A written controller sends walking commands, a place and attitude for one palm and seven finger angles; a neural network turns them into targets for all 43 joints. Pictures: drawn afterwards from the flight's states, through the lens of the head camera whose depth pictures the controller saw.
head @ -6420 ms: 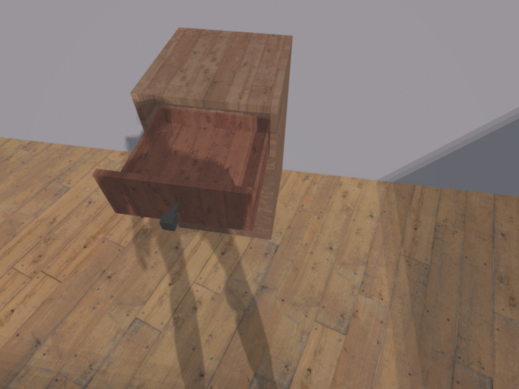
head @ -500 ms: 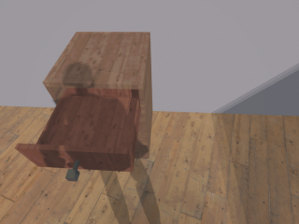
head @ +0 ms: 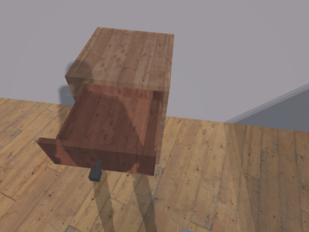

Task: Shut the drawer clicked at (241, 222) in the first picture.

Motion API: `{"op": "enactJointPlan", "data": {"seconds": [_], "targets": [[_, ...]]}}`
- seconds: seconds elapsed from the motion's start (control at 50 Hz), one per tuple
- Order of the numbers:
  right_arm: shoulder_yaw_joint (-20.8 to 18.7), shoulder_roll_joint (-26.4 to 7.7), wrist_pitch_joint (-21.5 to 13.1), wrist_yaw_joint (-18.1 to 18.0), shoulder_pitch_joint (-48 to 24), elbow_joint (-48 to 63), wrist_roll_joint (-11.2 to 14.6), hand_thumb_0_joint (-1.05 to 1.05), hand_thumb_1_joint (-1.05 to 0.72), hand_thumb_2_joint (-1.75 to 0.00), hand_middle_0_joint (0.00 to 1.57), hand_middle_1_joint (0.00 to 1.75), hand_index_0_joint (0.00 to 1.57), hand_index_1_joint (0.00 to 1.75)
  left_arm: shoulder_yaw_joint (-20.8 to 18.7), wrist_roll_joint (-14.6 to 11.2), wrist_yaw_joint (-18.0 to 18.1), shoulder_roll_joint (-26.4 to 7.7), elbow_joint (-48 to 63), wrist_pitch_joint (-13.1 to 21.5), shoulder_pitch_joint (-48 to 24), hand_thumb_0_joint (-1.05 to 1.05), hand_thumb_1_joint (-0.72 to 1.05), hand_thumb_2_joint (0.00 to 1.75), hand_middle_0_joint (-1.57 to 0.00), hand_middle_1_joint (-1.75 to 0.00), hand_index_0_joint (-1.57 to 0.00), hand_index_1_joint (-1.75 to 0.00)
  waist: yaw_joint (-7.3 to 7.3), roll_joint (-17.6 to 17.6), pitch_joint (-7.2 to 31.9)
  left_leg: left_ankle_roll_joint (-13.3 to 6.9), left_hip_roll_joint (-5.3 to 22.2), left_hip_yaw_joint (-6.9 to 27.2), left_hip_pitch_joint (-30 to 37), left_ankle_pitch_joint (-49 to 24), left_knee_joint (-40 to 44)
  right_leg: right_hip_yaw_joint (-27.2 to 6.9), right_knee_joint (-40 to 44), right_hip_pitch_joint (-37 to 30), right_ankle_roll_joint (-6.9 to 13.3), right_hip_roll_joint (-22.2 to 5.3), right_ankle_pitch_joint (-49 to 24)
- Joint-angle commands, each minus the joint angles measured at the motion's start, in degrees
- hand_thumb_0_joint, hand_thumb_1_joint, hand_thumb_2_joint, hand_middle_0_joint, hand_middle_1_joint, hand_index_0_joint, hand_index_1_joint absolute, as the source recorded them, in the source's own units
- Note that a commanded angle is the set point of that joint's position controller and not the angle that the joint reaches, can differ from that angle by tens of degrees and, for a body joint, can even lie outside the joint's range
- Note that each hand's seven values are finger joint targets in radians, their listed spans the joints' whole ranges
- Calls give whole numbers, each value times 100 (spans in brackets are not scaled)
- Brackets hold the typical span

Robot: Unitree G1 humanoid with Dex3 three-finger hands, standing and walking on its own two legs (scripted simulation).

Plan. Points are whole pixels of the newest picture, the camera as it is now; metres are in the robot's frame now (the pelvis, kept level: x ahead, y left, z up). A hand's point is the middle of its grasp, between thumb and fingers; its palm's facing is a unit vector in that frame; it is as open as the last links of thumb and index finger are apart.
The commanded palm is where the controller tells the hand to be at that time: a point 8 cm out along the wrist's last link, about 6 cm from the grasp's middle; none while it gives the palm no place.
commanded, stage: come to a stop and stand still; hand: left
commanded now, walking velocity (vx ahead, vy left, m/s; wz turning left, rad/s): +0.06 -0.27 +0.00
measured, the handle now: (96, 170) +0.32 +0.22 -0.14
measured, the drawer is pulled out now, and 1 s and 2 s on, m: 0.30 0.30 0.30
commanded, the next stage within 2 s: look again from close up in 1.16 s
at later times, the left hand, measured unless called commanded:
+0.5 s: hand out of the picture +0.01 +0.19 -0.16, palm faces +0.00 -0.98 -0.20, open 7.3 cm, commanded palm none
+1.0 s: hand out of the picture +0.05 +0.22 -0.16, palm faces +0.01 -0.98 -0.20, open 7.3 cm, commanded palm none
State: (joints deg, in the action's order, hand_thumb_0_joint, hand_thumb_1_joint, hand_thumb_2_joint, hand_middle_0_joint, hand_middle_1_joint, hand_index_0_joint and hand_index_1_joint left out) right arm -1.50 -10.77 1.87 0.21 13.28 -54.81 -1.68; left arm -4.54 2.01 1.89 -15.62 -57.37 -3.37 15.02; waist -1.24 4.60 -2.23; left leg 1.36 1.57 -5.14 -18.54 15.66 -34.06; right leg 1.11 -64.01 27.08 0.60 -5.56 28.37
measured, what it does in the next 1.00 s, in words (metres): steps on the spot: right foot, then left foot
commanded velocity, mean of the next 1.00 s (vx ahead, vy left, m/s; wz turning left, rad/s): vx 0.00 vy -0.01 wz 0.00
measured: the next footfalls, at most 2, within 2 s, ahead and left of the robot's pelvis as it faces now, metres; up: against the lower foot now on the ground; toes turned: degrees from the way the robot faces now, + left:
right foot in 0.12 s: +0.04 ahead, -0.06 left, +0.00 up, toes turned -4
left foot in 0.42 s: +0.03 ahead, +0.13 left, +0.00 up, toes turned +1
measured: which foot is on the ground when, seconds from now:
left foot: down 0.00-0.16, up 0.18-0.40, down 0.42-1.00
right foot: up 0.00-0.10, down 0.12-1.00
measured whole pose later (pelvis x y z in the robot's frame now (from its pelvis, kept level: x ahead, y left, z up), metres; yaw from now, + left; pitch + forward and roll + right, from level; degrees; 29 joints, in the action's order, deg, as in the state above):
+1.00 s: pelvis +0.03 +0.05 +0.02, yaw -1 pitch -1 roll +0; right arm 1.6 -8.8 -1.3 -1.8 16.7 -63.6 -0.6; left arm 0.4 0.6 2.4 -8.9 -60.3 0.6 17.2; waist -0.1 0.2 -1.1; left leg -3.1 -2.2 -3.4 -7.1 17.5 -25.3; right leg 2.9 -26.2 8.1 1.3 0.2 17.3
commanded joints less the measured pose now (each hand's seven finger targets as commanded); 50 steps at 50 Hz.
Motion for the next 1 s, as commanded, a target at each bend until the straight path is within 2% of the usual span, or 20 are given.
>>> {"op": "enactJointPlan", "data": {"seconds": [0.0,0.02,0.06,0.08,0.1,0.12,0.14,0.16,0.18,0.2,0.22,0.24,0.26,0.28,0.36,0.42,0.46,0.54,0.8,0.98], "targets": [[-87,-696,-267,-122,114,119,-40,0,-90,-90,20,30,20,30,238,-37,-90,243,157,243,569,0,90,90,-20,-30,-20,-30,-36,-1386,222,-1090,1234,1297,68,-210,1824,165,1114,-473,19,235,-95],[-83,-690,-265,-135,259,6,-44,0,-90,-90,20,30,20,30,285,-46,-90,305,146,276,498,0,90,90,-20,-30,-20,-30,43,-1279,207,-1097,1271,1356,166,-293,1743,185,1774,-692,23,300,-43],[-60,-617,-235,-157,350,-166,0,0,-90,-90,20,30,20,30,331,-81,-55,339,10,357,738,0,90,90,-20,-30,-20,-30,-76,-795,171,-962,1289,1332,116,-462,1358,115,3386,-1447,41,378,-709],[-17,-493,-244,-145,457,-229,42,0,-90,-90,20,30,20,30,357,-73,-23,286,-89,422,955,0,90,90,-20,-30,-20,-30,-114,-348,264,-734,980,1086,34,-394,919,-108,4278,-1948,45,317,-1281],[31,-186,-250,-145,529,-266,120,0,-90,-90,20,30,20,30,377,-51,13,76,-150,498,893,0,90,90,-20,-30,-20,-30,32,414,79,-345,465,509,-278,104,453,-1072,4720,-2022,195,-338,-1761],[83,-72,-236,-125,600,-301,132,0,-90,-90,20,30,20,30,390,-74,4,-187,-150,500,735,0,90,90,-20,-30,-20,-30,172,687,14,-144,120,208,-71,608,346,-1378,4888,-1625,452,-846,-2118],[96,-86,-168,-139,436,-372,95,0,-90,-90,20,30,20,30,339,-92,19,-196,-157,558,665,0,90,90,-20,-30,-20,-30,99,1347,-209,-81,65,197,-72,783,29,-1583,5075,-1374,489,-817,-2761],[81,-124,-142,-152,451,-481,100,0,-90,-90,20,30,20,30,379,-84,38,-73,-231,565,608,0,90,90,-20,-30,-20,-30,144,1300,-401,-95,152,257,9,880,-168,-1400,5060,-1263,536,-807,-3318],[108,-92,-153,-163,569,-619,114,0,-90,-90,20,30,20,30,410,-89,51,47,-261,575,562,0,90,90,-20,-30,-20,-30,211,771,-365,-99,158,317,174,707,-192,-1235,4898,-1307,593,-723,-3784],[-13,-402,-202,-148,14,-261,75,0,-90,-90,20,30,20,30,303,-28,293,11,-340,672,1062,0,90,90,-20,-30,-20,-30,4,225,-678,13,-96,177,-465,961,-1137,-1577,4491,-1548,-52,-597,-6891],[36,-95,-181,-104,285,-138,93,0,-90,-90,20,30,20,30,350,-83,257,-199,-95,724,943,0,90,90,-20,-30,-20,-30,214,-280,-80,-199,195,495,-492,758,-1390,-1275,4362,-1904,139,-847,-5728],[50,-11,-197,-86,335,-121,151,0,-90,-90,20,30,20,30,346,-77,209,-126,-15,732,722,0,90,90,-20,-30,-20,-30,292,-626,240,-191,137,464,-262,876,-1273,-1143,4398,-1915,644,-750,-4880],[90,61,-204,-48,389,-105,133,0,-90,-90,20,30,20,30,327,-56,185,-218,96,738,642,0,90,90,-20,-30,-20,-30,263,-740,426,-166,79,260,-156,885,-1010,-1084,4402,-2014,863,-777,-4531],[116,93,-237,-60,490,-89,127,0,-90,-90,20,30,20,30,318,-44,181,-177,112,732,654,0,90,90,-20,-30,-20,-30,259,-430,547,-159,0,232,-49,932,-683,-1060,4334,-2119,942,-717,-4361],[112,-39,-244,-130,1022,-356,111,0,-90,-90,20,30,20,30,390,-120,132,42,15,578,476,0,90,90,-20,-30,-20,-30,349,-235,0,-238,83,392,844,214,820,-848,4353,-1085,554,-204,-1468],[139,-237,-256,-160,947,-330,77,0,-90,-90,20,30,20,30,409,-123,108,229,36,533,563,0,90,90,-20,-30,-20,-30,198,-546,-304,-405,461,815,290,76,939,-758,4431,-1138,356,60,-978],[175,-191,-269,-158,879,-407,65,0,-90,-90,20,30,20,30,416,-130,90,193,0,490,555,0,90,90,-20,-30,-20,-30,148,-1067,-509,-433,443,959,119,48,1201,-698,4345,-1199,361,127,-1018],[205,-259,-316,-178,911,-438,86,0,-90,-90,20,30,20,30,439,-141,74,223,-41,513,673,0,90,90,-20,-30,-20,-30,108,-472,-233,-455,418,935,265,-211,1183,-598,4260,-1544,363,96,-1491],[209,-344,-416,-234,834,-697,104,0,-90,-90,20,30,20,30,432,-160,90,167,-56,491,653,0,90,90,-20,-30,-20,-30,99,-569,73,-472,466,912,903,-1885,1157,-434,3988,-1840,317,13,-2717],[200,-420,-414,-260,740,-753,112,0,-90,-90,20,30,20,30,425,-158,102,163,-107,449,601,0,90,90,-20,-30,-20,-30,114,-576,-14,-480,490,942,1164,-2412,1254,-341,4053,-1856,265,-12,-2744]]}}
